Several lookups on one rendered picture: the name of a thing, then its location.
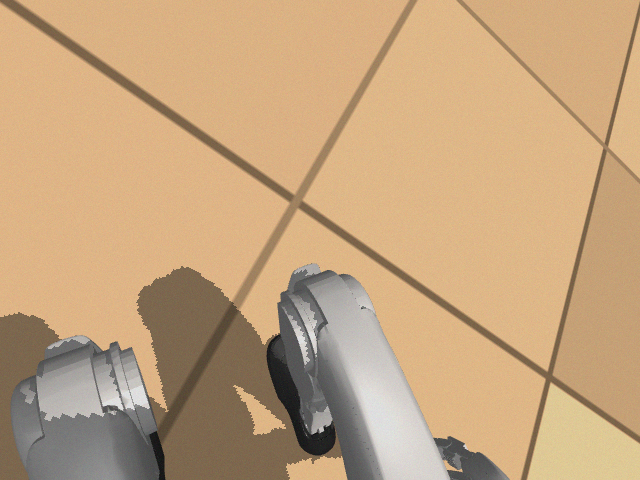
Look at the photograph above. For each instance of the left robot foot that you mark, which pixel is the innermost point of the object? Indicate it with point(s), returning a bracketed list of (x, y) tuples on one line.
[(158, 454)]

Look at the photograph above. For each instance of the right robot foot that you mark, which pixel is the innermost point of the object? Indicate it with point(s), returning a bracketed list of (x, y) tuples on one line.
[(315, 444)]

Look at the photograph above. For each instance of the right robot hand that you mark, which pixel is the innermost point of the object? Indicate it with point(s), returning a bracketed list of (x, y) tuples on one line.
[(475, 466)]

